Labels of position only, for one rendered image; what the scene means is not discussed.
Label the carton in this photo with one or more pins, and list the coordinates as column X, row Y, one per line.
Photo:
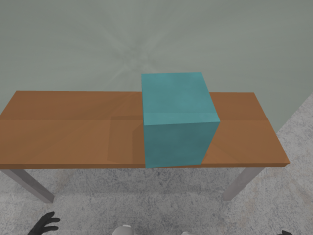
column 179, row 119

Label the left robot hand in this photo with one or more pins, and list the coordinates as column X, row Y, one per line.
column 39, row 228

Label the table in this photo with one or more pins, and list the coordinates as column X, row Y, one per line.
column 104, row 130

